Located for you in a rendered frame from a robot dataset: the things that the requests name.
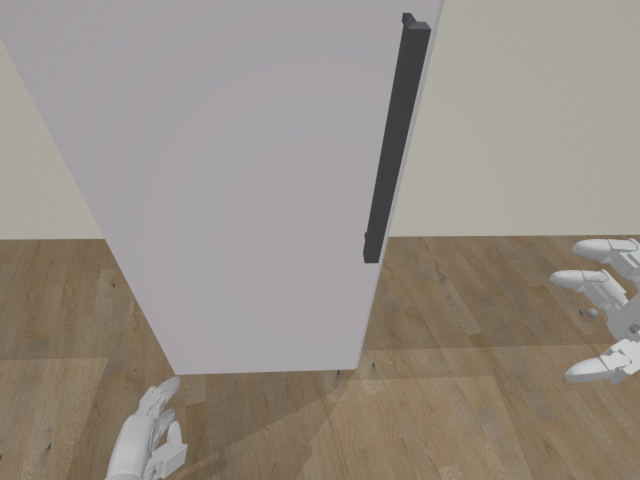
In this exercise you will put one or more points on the right robot hand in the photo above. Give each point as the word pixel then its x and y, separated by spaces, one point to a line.
pixel 623 358

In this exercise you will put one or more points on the left robot hand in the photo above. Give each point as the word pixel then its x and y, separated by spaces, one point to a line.
pixel 140 435

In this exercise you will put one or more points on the fridge door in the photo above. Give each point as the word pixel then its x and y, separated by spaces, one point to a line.
pixel 228 151

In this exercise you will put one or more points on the handle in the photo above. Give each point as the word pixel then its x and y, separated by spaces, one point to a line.
pixel 411 56

